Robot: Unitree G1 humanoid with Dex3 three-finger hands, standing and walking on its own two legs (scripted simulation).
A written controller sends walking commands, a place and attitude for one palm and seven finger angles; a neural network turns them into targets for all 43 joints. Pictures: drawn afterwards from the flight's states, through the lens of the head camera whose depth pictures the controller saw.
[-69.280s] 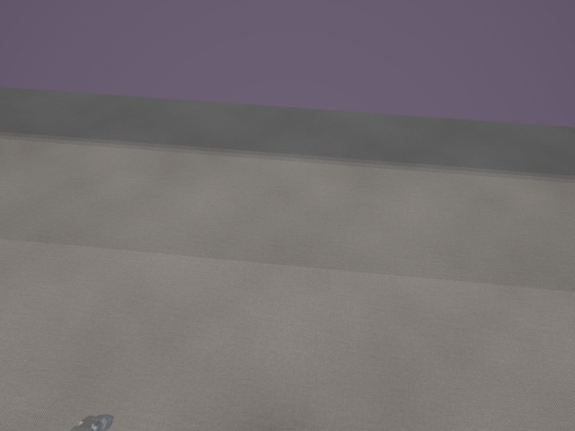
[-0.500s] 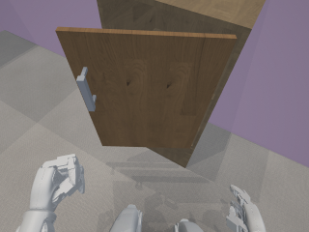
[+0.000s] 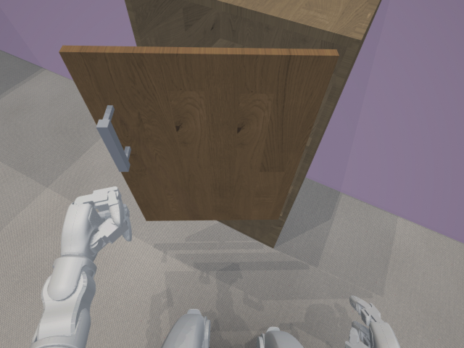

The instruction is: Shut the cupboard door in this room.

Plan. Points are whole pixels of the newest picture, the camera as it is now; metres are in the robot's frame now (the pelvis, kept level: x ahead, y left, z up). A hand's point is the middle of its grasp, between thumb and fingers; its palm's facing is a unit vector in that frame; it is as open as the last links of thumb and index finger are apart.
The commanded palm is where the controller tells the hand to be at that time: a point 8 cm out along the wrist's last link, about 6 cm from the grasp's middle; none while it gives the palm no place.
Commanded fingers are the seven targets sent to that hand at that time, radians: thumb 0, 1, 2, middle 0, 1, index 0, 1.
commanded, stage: bring the fist close to the handle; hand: left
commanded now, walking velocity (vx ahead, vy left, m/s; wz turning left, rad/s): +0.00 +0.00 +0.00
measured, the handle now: (117, 140) +0.48 +0.25 +0.05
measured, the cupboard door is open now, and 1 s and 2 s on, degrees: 29 29 16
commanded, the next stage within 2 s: push the door shut along its arc in 0.88 s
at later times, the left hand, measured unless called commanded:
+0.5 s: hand (135, 179) +0.39 +0.20 +0.05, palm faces +0.07 -1.00 -0.03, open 3.1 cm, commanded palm +0.37 +0.24 +0.05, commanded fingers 0.00 0.90 0.90 -1.30 -1.50 -1.30 -1.50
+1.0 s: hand (131, 180) +0.39 +0.20 +0.04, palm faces +0.07 -1.00 -0.02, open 3.1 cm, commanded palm +0.36 +0.25 +0.05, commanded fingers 0.00 0.90 0.90 -1.30 -1.50 -1.30 -1.50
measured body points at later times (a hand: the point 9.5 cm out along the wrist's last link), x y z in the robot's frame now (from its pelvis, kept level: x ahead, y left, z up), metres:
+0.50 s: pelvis +0.00 +0.01 +0.00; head +0.08 +0.02 +0.44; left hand +0.38 +0.25 +0.05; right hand +0.11 -0.25 -0.11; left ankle +0.05 +0.10 -0.64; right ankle -0.01 -0.10 -0.64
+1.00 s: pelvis -0.01 +0.01 +0.00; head +0.08 +0.02 +0.44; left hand +0.38 +0.26 +0.05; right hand +0.09 -0.26 -0.11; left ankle +0.05 +0.10 -0.64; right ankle -0.01 -0.10 -0.64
